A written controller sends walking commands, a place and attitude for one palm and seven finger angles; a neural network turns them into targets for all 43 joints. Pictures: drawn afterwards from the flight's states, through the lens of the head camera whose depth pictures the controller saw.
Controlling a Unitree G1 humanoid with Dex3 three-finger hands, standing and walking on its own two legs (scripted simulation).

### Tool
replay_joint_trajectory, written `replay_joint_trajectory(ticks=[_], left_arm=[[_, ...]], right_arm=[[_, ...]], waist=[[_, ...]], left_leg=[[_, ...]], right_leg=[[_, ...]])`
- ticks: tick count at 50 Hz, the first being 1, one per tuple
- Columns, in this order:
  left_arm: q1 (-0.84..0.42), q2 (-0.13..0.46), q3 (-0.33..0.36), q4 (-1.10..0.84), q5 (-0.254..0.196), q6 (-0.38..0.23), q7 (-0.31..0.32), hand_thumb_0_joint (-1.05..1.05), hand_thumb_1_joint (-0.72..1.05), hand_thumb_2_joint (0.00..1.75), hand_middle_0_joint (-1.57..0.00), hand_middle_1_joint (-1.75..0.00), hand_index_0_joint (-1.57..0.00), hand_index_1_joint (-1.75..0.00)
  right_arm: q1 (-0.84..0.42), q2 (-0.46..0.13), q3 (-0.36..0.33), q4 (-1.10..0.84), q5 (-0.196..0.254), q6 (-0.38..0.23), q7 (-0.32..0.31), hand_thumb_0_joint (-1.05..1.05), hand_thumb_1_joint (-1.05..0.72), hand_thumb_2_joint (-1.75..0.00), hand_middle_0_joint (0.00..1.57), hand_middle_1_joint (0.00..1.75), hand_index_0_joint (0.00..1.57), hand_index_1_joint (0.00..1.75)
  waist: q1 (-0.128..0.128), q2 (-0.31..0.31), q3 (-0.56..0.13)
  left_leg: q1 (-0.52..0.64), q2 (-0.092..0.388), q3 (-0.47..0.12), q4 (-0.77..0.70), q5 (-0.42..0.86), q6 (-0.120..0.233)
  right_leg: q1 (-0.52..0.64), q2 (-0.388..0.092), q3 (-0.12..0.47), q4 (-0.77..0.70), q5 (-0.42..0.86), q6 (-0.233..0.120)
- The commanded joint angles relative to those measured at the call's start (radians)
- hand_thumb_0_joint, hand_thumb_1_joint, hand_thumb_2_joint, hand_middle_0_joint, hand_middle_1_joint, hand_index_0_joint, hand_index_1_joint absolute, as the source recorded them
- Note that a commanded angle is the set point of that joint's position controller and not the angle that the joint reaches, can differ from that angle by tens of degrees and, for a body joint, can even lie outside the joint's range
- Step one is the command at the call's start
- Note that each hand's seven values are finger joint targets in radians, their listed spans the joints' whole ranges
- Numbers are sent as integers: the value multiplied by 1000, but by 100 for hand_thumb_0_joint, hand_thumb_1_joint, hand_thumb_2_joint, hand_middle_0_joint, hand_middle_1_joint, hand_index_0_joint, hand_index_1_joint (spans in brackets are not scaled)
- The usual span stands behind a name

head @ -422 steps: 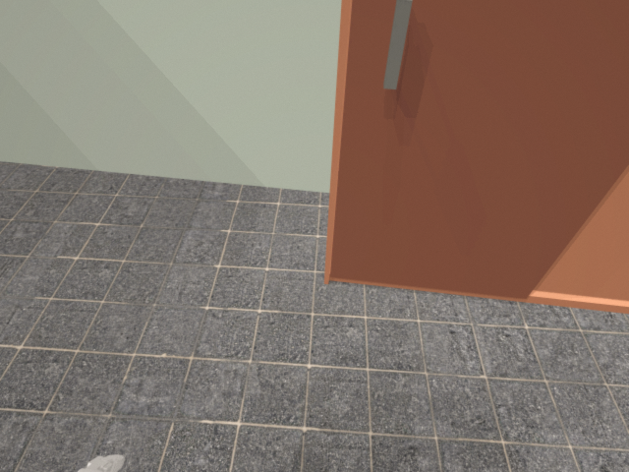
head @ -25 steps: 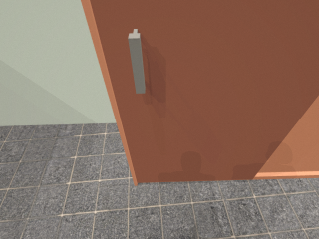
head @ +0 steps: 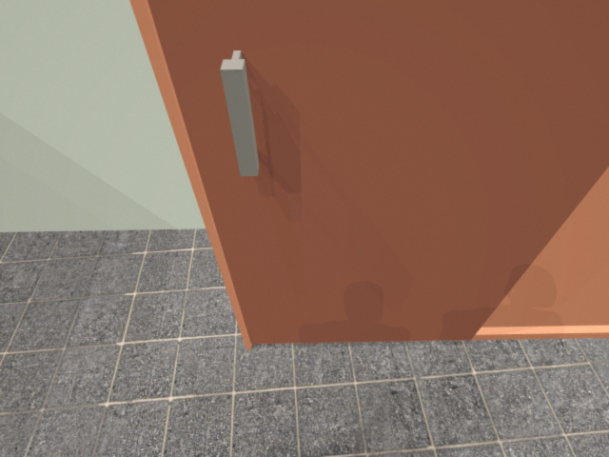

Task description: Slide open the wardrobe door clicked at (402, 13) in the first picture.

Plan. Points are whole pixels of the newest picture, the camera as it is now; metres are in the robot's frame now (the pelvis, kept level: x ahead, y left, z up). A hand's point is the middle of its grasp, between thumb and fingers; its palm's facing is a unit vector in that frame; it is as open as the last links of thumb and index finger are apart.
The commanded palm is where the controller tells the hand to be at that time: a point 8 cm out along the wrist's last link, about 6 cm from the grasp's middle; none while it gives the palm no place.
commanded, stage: look again from close up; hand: left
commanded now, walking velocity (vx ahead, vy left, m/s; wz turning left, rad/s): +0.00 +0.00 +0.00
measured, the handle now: (243, 115) +0.54 +0.13 +0.17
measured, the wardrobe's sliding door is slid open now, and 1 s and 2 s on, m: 0.00 0.00 0.00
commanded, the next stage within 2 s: shuffle to correct the standing spot in 0.62 s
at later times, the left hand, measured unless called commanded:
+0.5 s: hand out of the picture +0.01 +0.17 -0.17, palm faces +0.05 -0.98 -0.21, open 7.4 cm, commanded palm none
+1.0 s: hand out of the picture -0.01 +0.16 -0.18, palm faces +0.08 -0.98 -0.17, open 7.4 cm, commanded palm none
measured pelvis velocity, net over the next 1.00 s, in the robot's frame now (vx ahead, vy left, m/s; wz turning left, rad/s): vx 0.02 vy -0.01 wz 0.02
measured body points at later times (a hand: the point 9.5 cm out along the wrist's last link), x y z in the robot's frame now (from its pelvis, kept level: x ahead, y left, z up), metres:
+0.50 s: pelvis +0.00 -0.01 +0.00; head +0.01 -0.02 +0.45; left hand +0.01 +0.22 -0.15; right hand +0.01 -0.24 -0.16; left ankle -0.04 +0.12 -0.74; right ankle -0.01 -0.12 -0.74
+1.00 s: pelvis +0.02 -0.01 -0.01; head +0.02 -0.01 +0.44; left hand -0.02 +0.21 -0.17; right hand -0.02 -0.22 -0.17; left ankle -0.04 +0.12 -0.74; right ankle -0.01 -0.12 -0.74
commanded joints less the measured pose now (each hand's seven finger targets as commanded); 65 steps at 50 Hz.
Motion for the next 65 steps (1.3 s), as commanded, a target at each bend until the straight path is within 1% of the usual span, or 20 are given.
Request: replay_joint_trajectory(ticks=[1, 14, 22, 26, 36, 38, 41, 44, 48, 50, 52, 54, 56, 57, 58, 59, 60, 61, 63, 65], left_arm=[[51, 123, 21, -32, 4, -15, 3, 0, 90, 90, -20, -30, -20, -30], [31, 141, 30, -43, 5, -17, 2, 0, 90, 90, -20, -30, -20, -30], [21, 150, 31, -48, 4, -15, -1, 0, 90, 90, -20, -30, -20, -30], [21, 151, 33, -52, 3, -15, -2, 0, 90, 90, -20, -30, -20, -30], [19, 153, 33, -49, 4, -15, -3, 0, 90, 90, -20, -30, -20, -30], [51, 113, 26, -36, 8, -4, -3, 0, 90, 90, -20, -30, -20, -30], [56, 122, 35, -41, 12, 9, -11, 0, 90, 90, -20, -30, -20, -30], [75, 120, 42, -49, 14, 9, -17, 0, 90, 90, -20, -30, -20, -30], [103, 102, 46, -53, 15, -3, -24, 0, 90, 90, -20, -30, -20, -30], [138, 102, 51, -43, 13, -13, -24, 0, 90, 90, -20, -30, -20, -30], [190, 118, 60, -23, 12, -21, -20, 0, 90, 90, -20, -30, -20, -30], [256, 140, 72, 1, 13, -25, -13, 0, 90, 90, -20, -30, -20, -30], [264, 136, 75, 9, 18, -30, -7, 0, 90, 90, -20, -30, -20, -30], [238, 130, 72, 4, 18, -28, -6, 0, 90, 90, -20, -30, -20, -30], [182, 114, 67, -11, 16, -24, -5, 0, 90, 90, -20, -30, -20, -30], [120, 60, 56, -42, 11, -24, -10, 0, 90, 90, -20, -30, -20, -30], [29, 23, 40, -87, 7, -26, -8, 0, 90, 90, -20, -30, -20, -30], [-15, 51, 48, -102, 8, -20, -1, 0, 90, 90, -20, -30, -20, -30], [-79, 44, 56, -118, 9, -15, -3, 0, 90, 90, -20, -30, -20, -30], [-69, 12, 54, -119, 7, -1, -12, 0, 90, 90, -20, -30, -20, -30]], right_arm=[[64, -84, -14, -24, 0, -13, -5, 0, -90, -90, 20, 30, 20, 30], [51, -96, -18, -15, 0, -13, -7, 0, -90, -90, 20, 30, 20, 30], [40, -99, -19, -17, -1, -10, -5, 0, -90, -90, 20, 30, 20, 30], [41, -102, -19, -16, -2, -12, -6, 0, -90, -90, 20, 30, 20, 30], [39, -110, -20, -14, -1, -14, -6, 0, -90, -90, 20, 30, 20, 30], [72, -64, -12, 1, -6, -4, -4, 0, -90, -90, 20, 30, 20, 30], [93, -67, -16, -2, -15, 9, 4, 0, -90, -90, 20, 30, 20, 30], [107, -68, -21, -12, -18, 9, 7, 0, -90, -90, 20, 30, 20, 30], [135, -60, -27, -16, -15, -4, 4, 0, -90, -90, 20, 30, 20, 30], [138, -56, -25, -21, -13, -15, 2, 0, -90, -90, 20, 30, 20, 30], [131, -34, -24, -26, -11, -24, 0, 0, -90, -90, 20, 30, 20, 30], [99, -6, -23, -44, -7, -27, 1, 0, -90, -90, 20, 30, 20, 30], [74, 10, -22, -54, -5, -31, 3, 0, -90, -90, 20, 30, 20, 30], [101, 14, -21, -41, -3, -34, 4, 0, -90, -90, 20, 30, 20, 30], [188, 9, -23, -7, -5, -39, 7, 0, -90, -90, 20, 30, 20, 30], [322, -61, -39, 50, -15, -49, -3, 0, -90, -90, 20, 30, 20, 30], [450, -113, -46, 96, -20, -45, -23, 0, -90, -90, 20, 30, 20, 30], [475, -114, -36, 115, -20, -28, -39, 0, -90, -90, 20, 30, 20, 30], [383, -75, -31, 73, -28, -20, -44, 0, -90, -90, 20, 30, 20, 30], [274, -84, -31, 29, -25, -21, -47, 0, -90, -90, 20, 30, 20, 30]], waist=[[-5, -24, 6], [-2, -23, -3], [-1, -31, 14], [-1, 1, -1], [1, -20, 8], [0, -30, 17], [-4, -44, 100], [-5, -22, 130], [-6, -3, 135], [2, -11, 98], [18, -75, 58], [33, -172, 42], [29, -168, 41], [6, -131, 28], [-49, -44, 13], [-94, 192, -4], [-140, 358, 11], [-139, 308, 23], [-116, 195, 86], [-65, 147, 123]], left_leg=[[-61, 75, -62, -76, 196, 30], [-50, 81, -64, -73, 234, 23], [-63, 79, -66, -84, 180, 19], [-55, 82, -70, -88, 199, 20], [-58, 86, -76, -97, 201, 22], [-66, 78, -64, -88, 76, 24], [-146, 63, -61, -87, -146, 33], [-175, 64, -75, -72, -201, 46], [-189, 89, -99, -47, -126, 64], [-188, 78, -71, 22, -20, 61], [-231, 46, -14, 136, 51, 49], [-308, 12, 42, 264, -33, 34], [-319, 17, 39, 261, -153, 30], [-241, 19, 41, 179, -121, 32], [-66, 31, 25, 28, 37, 43], [117, 168, -168, -15, 398, 98], [271, 349, -364, -57, 1014, 183], [358, 392, -329, 12, 1381, 227], [277, 342, -234, 40, 1317, 205], [126, 291, -167, -5, 1100, 160]], right_leg=[[23, -76, 74, -83, 251, -45], [46, -76, 66, -89, 301, -49], [30, -77, 70, -117, 215, -49], [37, -74, 69, -115, 217, -51], [34, -72, 66, -118, 211, -49], [23, -63, 59, -121, 35, -49], [-53, -54, 73, -138, -255, -58], [-92, -48, 80, -124, -312, -68], [-82, -33, 57, -64, -225, -79], [-37, -48, 67, -43, -133, -90], [52, -91, 98, -47, 3, -112], [125, -172, 185, -89, 148, -158], [142, -210, 206, -75, 293, -201], [103, -189, 162, -28, 308, -189], [-2, -125, 58, 94, 309, -145], [-187, -10, -69, 337, 211, -71], [-441, 64, -89, 544, -266, -31], [-548, 35, 6, 658, -389, -41], [-573, -12, 22, 612, -356, -44], [-461, -29, 11, 512, -257, -35]])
